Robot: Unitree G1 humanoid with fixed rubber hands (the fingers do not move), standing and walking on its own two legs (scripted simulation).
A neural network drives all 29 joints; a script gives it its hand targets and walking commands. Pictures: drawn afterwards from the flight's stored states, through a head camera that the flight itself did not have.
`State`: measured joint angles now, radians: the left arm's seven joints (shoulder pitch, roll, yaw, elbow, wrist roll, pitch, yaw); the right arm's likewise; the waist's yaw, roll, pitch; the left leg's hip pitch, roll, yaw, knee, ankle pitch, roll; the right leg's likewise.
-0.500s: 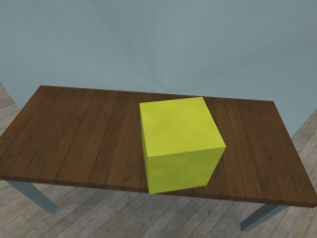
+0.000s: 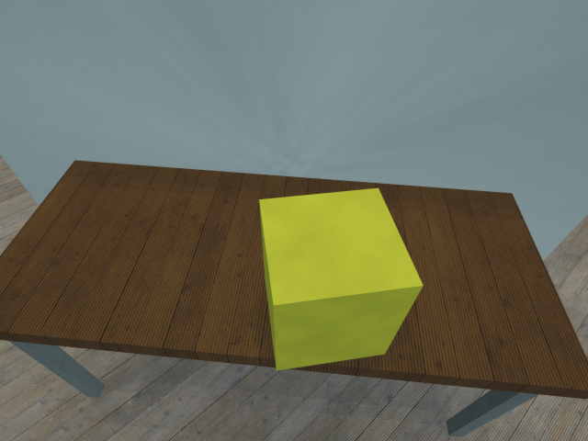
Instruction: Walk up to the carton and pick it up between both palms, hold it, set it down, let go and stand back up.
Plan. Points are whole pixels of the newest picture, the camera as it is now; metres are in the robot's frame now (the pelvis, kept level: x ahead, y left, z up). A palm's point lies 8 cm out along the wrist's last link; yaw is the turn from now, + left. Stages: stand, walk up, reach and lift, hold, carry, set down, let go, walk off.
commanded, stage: stand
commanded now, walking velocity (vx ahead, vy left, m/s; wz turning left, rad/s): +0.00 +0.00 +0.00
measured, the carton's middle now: (326, 281) +0.40 -0.05 -0.08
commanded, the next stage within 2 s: none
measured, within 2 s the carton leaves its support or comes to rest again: neither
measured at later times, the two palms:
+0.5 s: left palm out of the picture -0.01 +0.23 -0.14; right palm out of the picture +0.00 -0.23 -0.14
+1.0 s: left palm out of the picture -0.01 +0.23 -0.14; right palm out of the picture -0.01 -0.22 -0.14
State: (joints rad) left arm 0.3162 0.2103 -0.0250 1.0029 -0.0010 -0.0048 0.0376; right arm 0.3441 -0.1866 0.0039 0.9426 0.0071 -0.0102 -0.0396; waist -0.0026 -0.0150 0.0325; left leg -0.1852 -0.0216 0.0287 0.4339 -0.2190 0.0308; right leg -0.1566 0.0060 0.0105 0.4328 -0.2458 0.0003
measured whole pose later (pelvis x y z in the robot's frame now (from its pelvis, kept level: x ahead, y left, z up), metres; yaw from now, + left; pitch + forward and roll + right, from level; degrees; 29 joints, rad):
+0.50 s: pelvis +0.00 +0.00 +0.00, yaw -1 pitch -2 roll +0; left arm 0.33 0.19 -0.03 1.06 0.00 -0.01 0.04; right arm 0.34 -0.17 0.01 1.01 0.00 -0.01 -0.05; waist 0.00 -0.01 0.02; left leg -0.17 -0.02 0.04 0.42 -0.22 0.03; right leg -0.15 0.00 0.02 0.42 -0.24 0.00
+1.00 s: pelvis +0.01 +0.00 +0.00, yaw -1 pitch -1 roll +0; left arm 0.33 0.18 -0.02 1.08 0.00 -0.01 0.05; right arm 0.33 -0.16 0.01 1.05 0.01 -0.01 -0.05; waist 0.00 -0.01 0.03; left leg -0.17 -0.02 0.05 0.41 -0.22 0.03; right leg -0.15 0.00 0.03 0.42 -0.24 0.01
